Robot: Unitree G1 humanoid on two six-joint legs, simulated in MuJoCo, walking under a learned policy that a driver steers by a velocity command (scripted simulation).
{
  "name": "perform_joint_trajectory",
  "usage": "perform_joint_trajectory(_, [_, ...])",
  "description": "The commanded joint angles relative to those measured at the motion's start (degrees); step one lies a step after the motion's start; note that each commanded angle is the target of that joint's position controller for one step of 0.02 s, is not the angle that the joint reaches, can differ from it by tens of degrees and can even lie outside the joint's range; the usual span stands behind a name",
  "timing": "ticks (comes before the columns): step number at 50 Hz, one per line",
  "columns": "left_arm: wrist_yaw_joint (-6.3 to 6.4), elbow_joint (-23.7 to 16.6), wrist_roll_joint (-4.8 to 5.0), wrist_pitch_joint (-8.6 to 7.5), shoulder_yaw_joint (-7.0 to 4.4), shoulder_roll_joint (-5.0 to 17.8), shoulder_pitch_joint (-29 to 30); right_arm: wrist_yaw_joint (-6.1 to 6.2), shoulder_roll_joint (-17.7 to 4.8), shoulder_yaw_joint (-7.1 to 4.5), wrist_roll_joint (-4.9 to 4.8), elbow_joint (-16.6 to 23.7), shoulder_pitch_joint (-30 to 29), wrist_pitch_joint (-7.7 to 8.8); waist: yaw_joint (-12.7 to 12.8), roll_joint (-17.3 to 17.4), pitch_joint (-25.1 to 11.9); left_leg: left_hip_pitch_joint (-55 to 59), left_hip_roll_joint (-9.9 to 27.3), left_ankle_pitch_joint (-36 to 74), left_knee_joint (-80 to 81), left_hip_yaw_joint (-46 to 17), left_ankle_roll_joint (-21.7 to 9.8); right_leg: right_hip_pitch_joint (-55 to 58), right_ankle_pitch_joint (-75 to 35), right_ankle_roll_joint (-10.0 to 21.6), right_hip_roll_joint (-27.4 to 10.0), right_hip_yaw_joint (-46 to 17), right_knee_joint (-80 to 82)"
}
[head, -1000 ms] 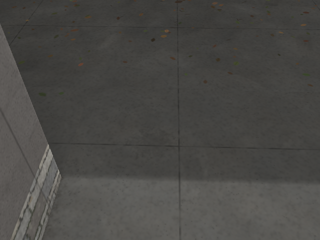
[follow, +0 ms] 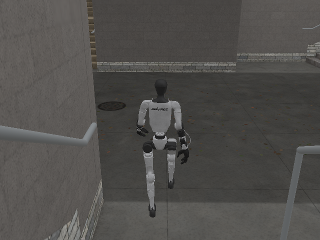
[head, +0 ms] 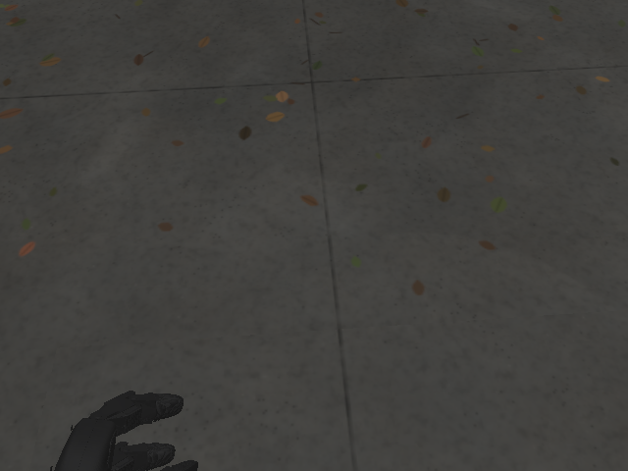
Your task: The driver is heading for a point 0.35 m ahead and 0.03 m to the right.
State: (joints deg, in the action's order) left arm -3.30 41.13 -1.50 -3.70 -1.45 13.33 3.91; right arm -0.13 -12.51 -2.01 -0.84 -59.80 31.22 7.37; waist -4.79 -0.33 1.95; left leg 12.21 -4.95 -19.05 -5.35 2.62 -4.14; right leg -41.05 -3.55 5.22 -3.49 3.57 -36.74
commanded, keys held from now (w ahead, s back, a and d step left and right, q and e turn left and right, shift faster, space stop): w+shift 0.10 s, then shift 0.90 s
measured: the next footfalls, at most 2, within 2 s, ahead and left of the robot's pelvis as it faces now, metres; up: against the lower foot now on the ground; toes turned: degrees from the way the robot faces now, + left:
right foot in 0.08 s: +0.31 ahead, -0.08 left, +0.00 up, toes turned -3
left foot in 0.48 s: +0.63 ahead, +0.05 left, +0.00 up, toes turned -2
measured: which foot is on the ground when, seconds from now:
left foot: down 0.00-0.10, up 0.12-0.46, down 0.48-1.00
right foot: up 0.00-0.06, down 0.08-0.48, up 0.50-0.86, down 0.88-1.00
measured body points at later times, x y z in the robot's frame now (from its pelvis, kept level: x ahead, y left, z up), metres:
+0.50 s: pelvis +0.44 +0.00 -0.01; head +0.47 +0.00 +0.44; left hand +0.40 +0.25 -0.15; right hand +0.61 -0.23 -0.12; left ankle +0.60 +0.05 -0.73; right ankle +0.27 -0.08 -0.71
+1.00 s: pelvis +0.49 -0.01 +0.01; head +0.48 -0.01 +0.46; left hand +0.50 +0.23 -0.14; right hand +0.54 -0.26 -0.13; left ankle +0.59 +0.05 -0.73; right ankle +0.47 -0.13 -0.73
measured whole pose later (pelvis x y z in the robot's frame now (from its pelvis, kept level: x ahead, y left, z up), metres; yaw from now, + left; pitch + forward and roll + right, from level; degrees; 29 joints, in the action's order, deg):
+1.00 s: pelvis +0.49 -0.01 +0.01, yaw -2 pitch -1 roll -1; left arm 2.1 60.3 -0.8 0.7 0.3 10.8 -18.0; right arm 0.8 -12.7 -0.9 0.4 -54.7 14.4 -0.8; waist -0.8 1.4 -0.7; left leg -18.2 -3.8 -4.2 -20.4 1.7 -3.3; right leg -9.7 14.6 0.4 1.1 -0.9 -24.9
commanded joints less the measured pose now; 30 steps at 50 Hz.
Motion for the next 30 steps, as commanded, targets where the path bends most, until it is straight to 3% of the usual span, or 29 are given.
perform_joint_trajectory(1, [0.89, -1.52, -0.17, 0.14, -1.0, 4.76, -3.47, 0.45, -11.37, -1.86, 0.48, 4.69, -4.82, 0.82, 7.14, 3.13, 0.76, -9.05, 14.58, 65.78, -2.33, -1.44, -5.05, 19.05, 1.04, 1.89, 5.9, 4.3, 3.3])
perform_joint_trajectory(2, [1.53, -0.37, -0.07, -0.03, -1.59, 6.37, -9.04, 1.09, -12.72, -2.0, 1.56, 4.48, -4.98, 0.04, 10.22, 4.27, -2.7, -6.58, 15.78, 73.27, -11.32, -1.24, -4.29, 23.88, 4.52, 2.73, 7.45, 3.6, 3.71])
perform_joint_trajectory(3, [2.36, 3.07, 0.09, -0.04, -2.5, 8.11, -19.89, 1.78, -13.85, -2.36, 2.47, 4.79, -6.53, -1.01, 15.33, 5.32, -8.08, -7.74, 15.81, 75.45, -24.73, -0.48, -3.79, 34.07, 7.92, 3.58, 8.62, 3.12, 4.2])
perform_joint_trajectory(4, [3.44, 6.45, -0.39, 0.27, -3.68, 10.61, -31.19, 2.06, -13.82, -2.39, 3.04, 5.52, -8.67, -1.76, 20.83, 5.04, -12.76, -15.4, 13.59, 67.38, -42.4, 0.32, -3.32, 46.81, 13.03, 4.86, 5.74, 0.56, 4.35])
perform_joint_trajectory(5, [4.38, 7.76, -1.18, 0.4, -4.86, 15.68, -37.75, 1.5, -7.17, -1.12, 3.71, 7.51, -7.97, -1.64, 19.27, -5.96, -17.67, -28.8, 6.88, 23.42, -67.71, -0.53, -3.57, 57.82, 25.13, 5.61, -7.26, -15.03, 1.97])
perform_joint_trajectory(6, [3.7, 7.33, -2.02, 0.03, -4.91, 17.14, -33.04, 0.26, -2.96, -0.53, -0.77, 9.27, 3.1, -0.49, 9.61, -20.49, -24.41, -48.28, -3.43, -9.01, -84.47, -9.22, -2.05, 67.92, 25.01, 13.05, -20.09, -54.43, 18.39])
perform_joint_trajectory(7, [3.09, 5.74, -1.12, -0.34, -4.57, 12.95, -25.04, 1.09, -6.87, -0.83, 0.03, 9.83, -2.5, -0.37, 8.48, -7.59, -16.54, -53.51, 2.27, -3.3, -84.85, -10.07, -3.11, 61.91, 18.62, 13.04, -17.7, -49.11, 20.78])
perform_joint_trajectory(8, [2.98, 5.84, -0.6, -1.16, -3.41, 8.61, -21.27, 1.2, -7.48, -0.87, 0.52, 10.58, -8.48, -0.49, 7.71, 0.21, -7.96, -53.15, 4.44, 0.75, -81.47, -8.35, -2.34, 51.62, 1.25, 12.59, -16.2, -36.44, 18.94])
perform_joint_trajectory(9, [2.73, 7.0, -0.79, -1.84, -2.71, 6.15, -20.48, 1.15, -5.8, -0.38, 1.33, 11.06, -10.54, -0.84, 5.98, 5.59, -3.85, -50.25, 5.98, 0.61, -77.51, -7.98, -1.57, 43.27, -15.19, 11.62, -14.04, -27.71, 18.27])
perform_joint_trajectory(10, [2.78, 7.95, -0.33, -2.42, -1.84, 3.92, -21.28, 0.77, -4.75, -0.21, 2.05, 11.66, -11.59, -1.62, 4.6, 5.48, -2.41, -47.73, 6.98, -0.05, -73.39, -8.14, -0.91, 38.2, -23.56, 9.67, -11.37, -21.19, 18.76])
perform_joint_trajectory(11, [2.92, 9.32, 0.25, -2.81, -1.25, 2.96, -22.33, 0.13, -3.69, 0.04, 2.4, 12.18, -10.98, -2.68, 3.05, 2.43, -2.23, -45.3, 7.4, -0.54, -69.08, -7.54, -0.14, 35.19, -27.96, 8.01, -10.19, -17.1, 20.26])
perform_joint_trajectory(12, [2.84, 10.26, 0.96, -3.28, -1.03, 3.04, -23.78, -0.38, -3.44, -0.01, 2.78, 12.68, -11.87, -3.48, 2.7, 0.39, -1.87, -44.55, 7.47, -0.98, -64.86, -6.3, 0.39, 34.57, -33.67, 6.91, -8.59, -13.69, 20.98])
perform_joint_trajectory(13, [2.9, 10.9, 1.38, -3.61, -1.16, 4.55, -23.92, -0.79, -3.17, 0.15, 2.96, 13.73, -13.25, -3.88, 2.01, -1.47, -1.42, -44.19, 6.67, -0.36, -60.32, -4.56, 0.96, 33.19, -37.63, 6.7, -7.0, -10.84, 22.0])
perform_joint_trajectory(14, [2.92, 11.08, 1.51, -3.72, -1.22, 5.4, -23.57, -1.09, -2.94, 0.36, 2.99, 14.78, -15.54, -3.96, 1.74, -2.2, -0.82, -43.17, 5.95, 2.67, -54.64, -2.51, 1.22, 31.73, -41.07, 5.88, -4.67, -7.71, 22.75])
perform_joint_trajectory(16, [2.85, 10.81, 1.78, -3.38, -1.16, 5.76, -20.71, -1.63, -1.35, 1.56, 2.32, 16.21, -19.83, -3.51, 1.82, -3.65, -0.24, -36.25, 4.6, 14.36, -37.91, 1.63, 1.54, 27.4, -37.74, 4.08, 0.68, -1.11, 24.09])
perform_joint_trajectory(18, [2.63, 11.59, 2.17, -3.58, -1.03, 5.55, -23.57, -1.35, -1.33, 1.97, 1.74, 16.0, -22.06, -3.07, 4.04, -4.11, -1.83, -30.99, 2.22, 26.78, -29.86, 3.91, 1.77, 28.88, -32.74, 2.92, 0.94, -0.75, 23.35])
perform_joint_trajectory(19, [2.59, 12.02, 2.45, -3.72, -1.13, 6.12, -24.63, -1.01, -2.04, 1.94, 1.79, 15.81, -22.09, -3.02, 4.38, -4.45, -2.39, -28.94, 2.19, 30.05, -27.62, 3.06, 1.34, 30.15, -30.6, 2.25, -0.14, -1.64, 22.5])
perform_joint_trajectory(21, [3.11, 12.45, 2.43, -3.54, -1.55, 7.63, -24.2, -0.14, -4.98, 1.17, 2.7, 14.58, -19.09, -2.82, 2.71, -4.91, -3.26, -25.36, 1.71, 30.11, -25.3, 1.37, -0.16, 33.14, -31.21, 0.95, -2.15, -3.23, 17.77])
perform_joint_trajectory(23, [4.06, 12.46, 2.39, -2.44, -1.82, 8.72, -22.68, 0.47, -7.18, 0.2, 3.76, 10.3, -8.8, -1.92, -2.04, -3.81, -5.45, -18.05, 2.25, 32.04, -20.4, -0.47, -1.82, 35.51, -29.54, -0.75, -1.23, -2.66, 4.28])
perform_joint_trajectory(24, [4.38, 12.15, 2.57, -1.81, -1.88, 8.82, -24.86, 0.6, -9.86, -0.4, 4.25, 9.01, -6.02, -1.11, -2.02, 0.2, -6.84, -13.52, 7.78, 52.56, -19.92, -4.08, -2.78, 33.39, -15.14, -1.67, 2.05, -1.18, -6.85])
perform_joint_trajectory(25, [4.74, 12.91, 3.22, -0.88, -1.02, 3.55, -34.37, 0.46, -12.75, -0.94, 4.55, 9.25, -4.57, -1.07, 1.09, 12.51, -14.57, -2.62, 23.9, 93.53, -27.6, -16.98, -11.0, 25.23, 31.02, -2.87, 9.28, 1.43, -28.5])
perform_joint_trajectory(26, [5.13, 14.85, 4.24, 0.32, -0.78, 2.06, -42.14, 0.08, -10.2, -0.05, 1.83, 9.94, -5.05, -1.58, 3.78, 13.12, -25.71, 4.06, 30.48, 102.37, -27.7, -28.82, -18.25, 21.04, 41.97, -3.52, 11.77, -9.01, -37.81])
perform_joint_trajectory(27, [5.31, 15.36, 2.59, 1.27, -1.11, 4.72, -39.58, 0.13, -7.88, 0.19, 0.37, 11.71, -10.61, -2.18, 4.42, 5.63, -22.85, -1.87, 28.38, 86.89, -23.2, -27.35, -18.32, 19.44, 37.63, -4.06, 9.06, -11.34, -38.78])
perform_joint_trajectory(28, [5.11, 14.04, 1.12, 1.76, -1.33, 5.83, -32.39, 0.56, -5.01, 1.05, 0.36, 12.45, -15.33, -2.57, 4.46, 2.05, -15.13, -9.63, 24.81, 72.92, -19.72, -23.56, -16.43, 17.73, 34.54, -4.37, 7.21, -10.36, -35.84])
perform_joint_trajectory(29, [4.89, 13.06, 0.48, 2.22, -1.25, 5.27, -27.96, 1.06, -3.02, 1.87, 0.91, 12.05, -16.79, -2.75, 5.25, 0.36, -10.02, -15.31, 22.04, 65.93, -17.29, -20.35, -13.77, 17.6, 32.63, -4.59, 5.55, -10.31, -31.25])
perform_joint_trajectory(30, [4.48, 12.74, 0.16, 3.06, -1.02, 4.51, -26.7, 1.5, -2.53, 2.26, 1.01, 11.56, -16.96, -2.92, 6.04, 0.95, -8.64, -19.79, 20.18, 62.07, -15.25, -17.53, -11.92, 20.4, 31.28, -4.95, 4.61, -10.01, -26.87])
